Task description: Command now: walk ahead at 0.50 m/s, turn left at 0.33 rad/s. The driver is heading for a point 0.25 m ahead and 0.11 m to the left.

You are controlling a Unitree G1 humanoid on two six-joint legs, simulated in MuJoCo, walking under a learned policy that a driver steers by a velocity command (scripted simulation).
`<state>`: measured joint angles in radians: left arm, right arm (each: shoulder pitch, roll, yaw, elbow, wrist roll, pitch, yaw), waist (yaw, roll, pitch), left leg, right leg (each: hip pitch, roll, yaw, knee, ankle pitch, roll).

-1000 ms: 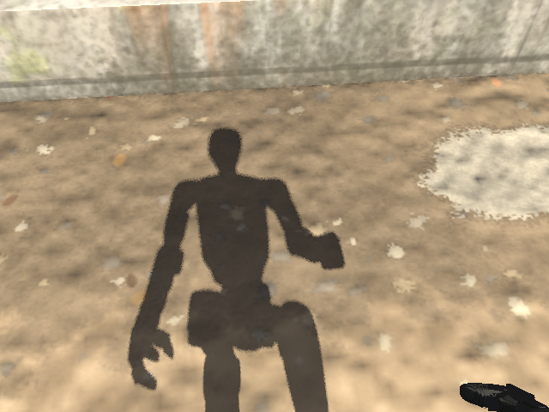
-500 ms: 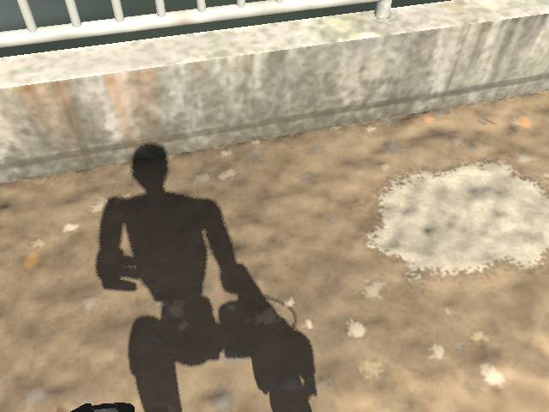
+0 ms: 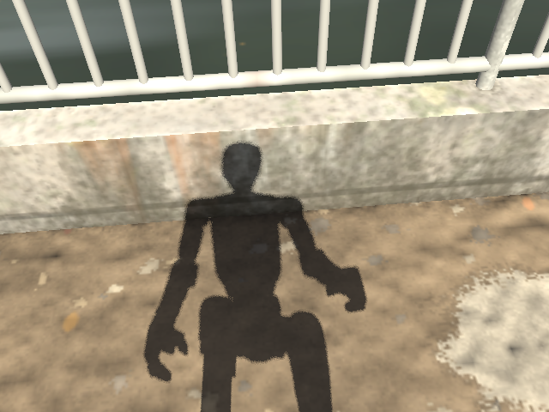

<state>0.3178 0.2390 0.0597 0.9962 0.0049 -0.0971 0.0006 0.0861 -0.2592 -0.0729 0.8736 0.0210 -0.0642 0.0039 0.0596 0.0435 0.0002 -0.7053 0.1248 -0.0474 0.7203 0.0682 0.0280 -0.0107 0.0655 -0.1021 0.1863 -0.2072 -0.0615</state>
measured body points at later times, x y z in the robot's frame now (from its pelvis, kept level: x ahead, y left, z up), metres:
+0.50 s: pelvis +0.19 +0.05 -0.01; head +0.22 +0.06 +0.44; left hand +0.27 +0.33 -0.14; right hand +0.34 -0.19 -0.14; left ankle +0.24 +0.14 -0.75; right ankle +0.26 -0.10 -0.73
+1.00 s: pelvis +0.25 +0.03 -0.01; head +0.26 +0.03 +0.44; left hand +0.30 +0.29 -0.15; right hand +0.35 -0.22 -0.15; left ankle +0.24 +0.14 -0.75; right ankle +0.26 -0.10 -0.75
